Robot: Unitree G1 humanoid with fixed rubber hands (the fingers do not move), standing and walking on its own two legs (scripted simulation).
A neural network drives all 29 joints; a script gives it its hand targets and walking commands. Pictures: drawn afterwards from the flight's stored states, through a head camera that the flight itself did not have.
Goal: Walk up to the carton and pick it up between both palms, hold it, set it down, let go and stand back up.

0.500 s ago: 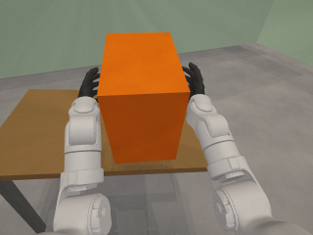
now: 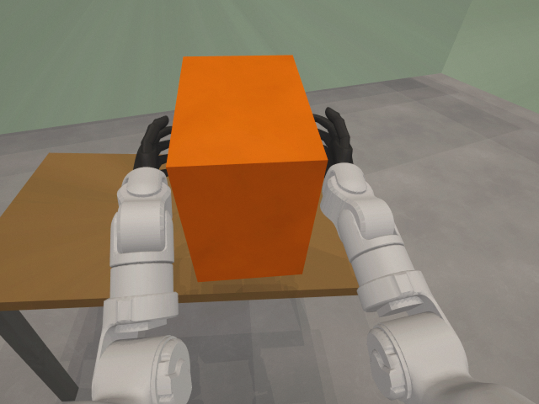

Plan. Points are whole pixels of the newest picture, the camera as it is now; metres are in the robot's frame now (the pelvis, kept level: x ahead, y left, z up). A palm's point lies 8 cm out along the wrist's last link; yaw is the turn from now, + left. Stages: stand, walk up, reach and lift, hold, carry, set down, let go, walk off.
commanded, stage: hold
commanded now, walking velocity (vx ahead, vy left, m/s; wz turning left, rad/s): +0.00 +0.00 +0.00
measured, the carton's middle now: (244, 169) +0.41 +0.01 +0.18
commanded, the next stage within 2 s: none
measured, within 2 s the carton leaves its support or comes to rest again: neither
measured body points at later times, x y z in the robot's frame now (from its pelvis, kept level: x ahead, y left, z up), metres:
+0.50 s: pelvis +0.00 +0.00 +0.00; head -0.06 +0.03 +0.45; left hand +0.38 +0.14 +0.21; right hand +0.38 -0.12 +0.23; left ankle +0.04 +0.15 -0.75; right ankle +0.01 -0.14 -0.75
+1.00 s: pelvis +0.00 +0.00 +0.00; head -0.06 +0.03 +0.44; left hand +0.37 +0.14 +0.21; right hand +0.37 -0.12 +0.23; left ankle +0.04 +0.15 -0.75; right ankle +0.01 -0.14 -0.75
